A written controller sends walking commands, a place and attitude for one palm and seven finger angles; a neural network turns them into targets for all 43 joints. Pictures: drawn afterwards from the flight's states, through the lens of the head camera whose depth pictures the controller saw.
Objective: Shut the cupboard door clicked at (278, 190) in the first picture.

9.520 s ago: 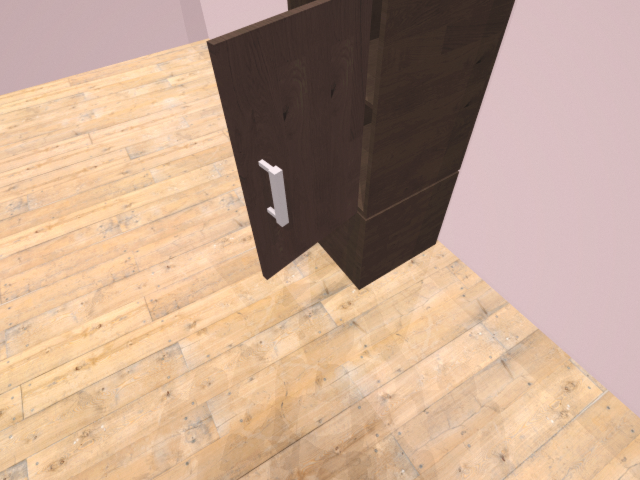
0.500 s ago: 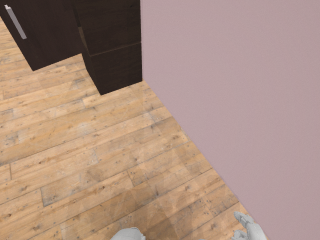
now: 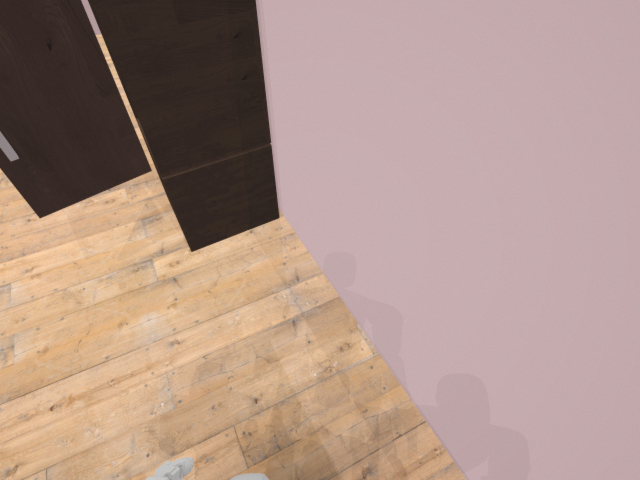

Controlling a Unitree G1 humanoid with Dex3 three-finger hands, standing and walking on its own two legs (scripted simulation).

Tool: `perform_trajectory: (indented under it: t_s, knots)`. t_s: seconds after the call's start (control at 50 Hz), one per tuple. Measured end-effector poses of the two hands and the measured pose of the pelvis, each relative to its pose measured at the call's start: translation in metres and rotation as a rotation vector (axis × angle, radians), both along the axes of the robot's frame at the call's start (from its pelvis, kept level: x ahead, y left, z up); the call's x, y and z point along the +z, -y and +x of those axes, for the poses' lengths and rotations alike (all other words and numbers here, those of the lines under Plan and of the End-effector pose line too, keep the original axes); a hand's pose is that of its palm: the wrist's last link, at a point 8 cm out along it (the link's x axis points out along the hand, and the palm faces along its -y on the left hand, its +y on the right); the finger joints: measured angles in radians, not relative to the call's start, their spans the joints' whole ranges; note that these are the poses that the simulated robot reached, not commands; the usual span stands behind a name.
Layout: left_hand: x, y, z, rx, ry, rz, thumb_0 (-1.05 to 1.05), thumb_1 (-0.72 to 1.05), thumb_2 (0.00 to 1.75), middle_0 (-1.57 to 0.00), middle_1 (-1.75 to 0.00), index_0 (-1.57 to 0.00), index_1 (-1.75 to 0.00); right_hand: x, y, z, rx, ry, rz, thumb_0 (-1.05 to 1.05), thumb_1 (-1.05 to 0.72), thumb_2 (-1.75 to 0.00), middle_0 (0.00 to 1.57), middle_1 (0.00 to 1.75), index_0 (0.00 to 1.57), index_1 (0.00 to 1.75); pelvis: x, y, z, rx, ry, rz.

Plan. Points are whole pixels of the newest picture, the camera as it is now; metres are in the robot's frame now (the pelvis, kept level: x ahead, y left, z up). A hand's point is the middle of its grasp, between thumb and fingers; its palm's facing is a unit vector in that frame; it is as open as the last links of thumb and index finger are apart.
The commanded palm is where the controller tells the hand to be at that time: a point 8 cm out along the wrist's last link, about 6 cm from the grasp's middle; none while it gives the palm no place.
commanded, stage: walk to a spot facing it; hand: left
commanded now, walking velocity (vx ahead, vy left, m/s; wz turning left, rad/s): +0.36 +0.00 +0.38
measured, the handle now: out of the picture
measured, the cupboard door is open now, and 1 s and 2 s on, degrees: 100 100 100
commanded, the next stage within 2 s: turn to face it in 0.64 s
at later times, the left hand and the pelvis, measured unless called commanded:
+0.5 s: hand out of the picture +0.13 +0.24 -0.19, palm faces +0.24 -0.96 -0.13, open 7.4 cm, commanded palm none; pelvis +0.21 +0.08 -0.01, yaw +9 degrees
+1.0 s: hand (193, 275) +0.51 +0.26 -0.17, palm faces +0.12 -0.98 -0.16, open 7.3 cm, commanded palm none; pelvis +0.40 +0.08 -0.01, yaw +12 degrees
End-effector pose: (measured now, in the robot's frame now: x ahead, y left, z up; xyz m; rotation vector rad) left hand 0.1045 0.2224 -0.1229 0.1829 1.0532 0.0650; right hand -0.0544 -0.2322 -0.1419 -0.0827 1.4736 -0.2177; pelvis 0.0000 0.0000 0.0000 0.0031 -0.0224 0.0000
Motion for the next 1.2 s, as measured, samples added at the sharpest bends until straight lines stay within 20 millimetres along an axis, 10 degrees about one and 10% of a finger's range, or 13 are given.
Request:
perform_trajectory:
  t_s: [0.26, 0.4, 0.68, 0.92, 1.02, 1.2]
  knots:
    - [-0.018, -0.013, -0.087, 0.281, -0.413, -0.039, -0.01, 0.93, 0.9, -0.2, -0.29, -0.2, -0.3, 0.018, -0.028, 0.274, 0.268, 0.281, 0.005, 0.01, -0.91, -0.9, 0.19, 0.3, 0.2, 0.3, 0.002, -0.018, 0.108, 0.107, -0.014, -0.027]
    - [-0.041, -0.029, -0.078, 0.349, -0.579, -0.125, 0.0, 0.91, 0.9, -0.2, -0.3, -0.2, -0.3, 0.014, -0.086, 0.405, 0.383, 0.464, -0.032, 0.01, -0.91, -0.9, 0.19, 0.3, 0.2, 0.3, -0.024, -0.066, 0.176, 0.143, -0.008, -0.035]
    - [-0.012, -0.116, 0.196, 0.26, -0.141, -0.05, 0.0, 0.91, 0.9, -0.2, -0.29, -0.2, -0.3, 0.026, -0.097, 0.388, 0.26, 0.195, -0.068, -0.01, -0.94, -0.9, 0.2, 0.3, 0.2, 0.3, 0.01, -0.101, 0.279, 0.156, -0.009, -0.017]
    - [-0.014, -0.1, 0.379, 0.109, -0.02, -0.006, 0.0, 0.91, 0.9, -0.2, -0.29, -0.2, -0.3, 0.004, -0.105, 0.362, 0.115, -0.128, 0.021, 0.0, -0.91, -0.9, 0.2, 0.3, 0.2, 0.3, -0.007, -0.082, 0.384, 0.166, -0.019, 0.008]
    - [-0.015, -0.089, 0.39, 0.172, 0.009, -0.02, 0.0, 0.91, 0.9, -0.2, -0.29, -0.2, -0.3, -0.003, -0.094, 0.409, 0.155, -0.146, 0.02, 0.01, -0.91, -0.9, 0.2, 0.3, 0.2, 0.3, -0.009, -0.077, 0.401, 0.222, -0.005, -0.013]
    - [-0.025, -0.116, 0.336, 0.371, -0.069, -0.031, -0.02, 0.93, 0.9, -0.21, -0.3, -0.21, -0.3, 0.015, -0.1, 0.573, 0.373, 0.145, -0.055, 0.01, -0.91, -0.9, 0.19, 0.3, 0.2, 0.3, -0.003, -0.092, 0.415, 0.321, -0.014, -0.021]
